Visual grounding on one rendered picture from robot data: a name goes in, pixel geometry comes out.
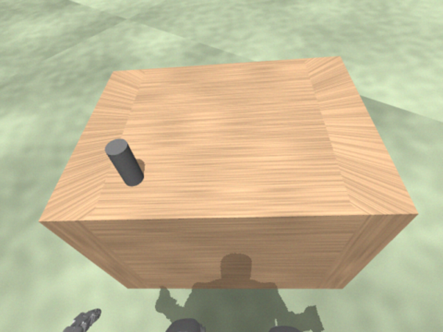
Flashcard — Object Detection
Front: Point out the can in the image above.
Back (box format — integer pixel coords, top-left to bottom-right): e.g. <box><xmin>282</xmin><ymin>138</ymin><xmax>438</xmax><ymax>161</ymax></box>
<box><xmin>105</xmin><ymin>139</ymin><xmax>144</xmax><ymax>186</ymax></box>

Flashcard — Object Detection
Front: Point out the left robot hand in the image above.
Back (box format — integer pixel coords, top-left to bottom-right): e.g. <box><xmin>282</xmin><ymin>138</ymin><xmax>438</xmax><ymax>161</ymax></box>
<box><xmin>63</xmin><ymin>308</ymin><xmax>101</xmax><ymax>332</ymax></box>

